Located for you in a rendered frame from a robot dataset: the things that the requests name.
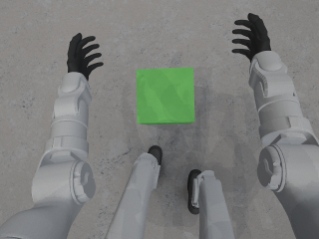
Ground robot right forearm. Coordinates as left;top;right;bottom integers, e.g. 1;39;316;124
248;51;319;146

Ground carton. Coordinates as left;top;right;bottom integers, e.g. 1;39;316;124
137;67;195;125

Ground robot left thigh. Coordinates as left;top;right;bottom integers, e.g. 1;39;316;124
104;157;160;239

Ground robot right hand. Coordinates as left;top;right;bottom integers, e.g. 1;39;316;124
231;13;271;63

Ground robot left hand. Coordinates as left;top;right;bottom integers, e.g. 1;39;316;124
67;33;104;81

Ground robot left forearm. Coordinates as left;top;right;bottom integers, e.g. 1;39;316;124
31;72;93;202

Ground robot right upper arm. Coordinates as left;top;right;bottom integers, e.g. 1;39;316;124
256;143;319;239

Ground robot thigh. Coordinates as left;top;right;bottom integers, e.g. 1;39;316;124
192;175;235;239
104;157;160;239

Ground robot right thigh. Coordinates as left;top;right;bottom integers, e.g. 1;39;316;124
192;175;235;239

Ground robot left upper arm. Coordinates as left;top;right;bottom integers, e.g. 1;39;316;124
0;159;96;239

